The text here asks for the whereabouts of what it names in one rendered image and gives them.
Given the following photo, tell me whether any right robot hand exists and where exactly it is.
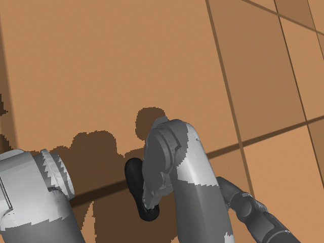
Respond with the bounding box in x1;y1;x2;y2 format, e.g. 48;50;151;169
216;177;242;211

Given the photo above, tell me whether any right robot arm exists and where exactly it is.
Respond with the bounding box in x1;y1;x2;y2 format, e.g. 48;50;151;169
230;191;301;243

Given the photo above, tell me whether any right robot foot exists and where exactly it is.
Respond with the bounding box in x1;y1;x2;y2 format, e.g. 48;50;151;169
125;157;159;221

